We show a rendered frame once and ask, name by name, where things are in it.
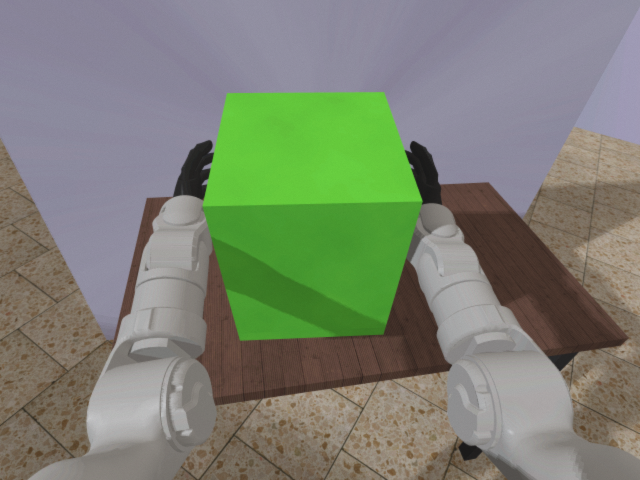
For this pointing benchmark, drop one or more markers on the carton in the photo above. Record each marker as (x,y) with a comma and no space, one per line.
(311,205)

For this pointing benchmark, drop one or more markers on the table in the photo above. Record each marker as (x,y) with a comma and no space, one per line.
(550,305)

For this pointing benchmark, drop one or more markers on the robot left forearm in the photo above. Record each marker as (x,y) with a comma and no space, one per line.
(166,318)

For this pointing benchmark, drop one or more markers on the left robot upper arm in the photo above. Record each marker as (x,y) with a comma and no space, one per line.
(143,421)

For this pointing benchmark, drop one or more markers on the right robot hand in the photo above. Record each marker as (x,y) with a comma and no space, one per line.
(425,173)

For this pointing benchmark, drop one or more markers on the right robot upper arm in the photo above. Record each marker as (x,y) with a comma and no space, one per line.
(516,408)

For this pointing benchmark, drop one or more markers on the left robot hand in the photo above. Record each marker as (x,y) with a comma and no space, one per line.
(192,176)

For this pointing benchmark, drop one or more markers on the robot right forearm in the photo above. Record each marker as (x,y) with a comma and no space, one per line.
(469,316)

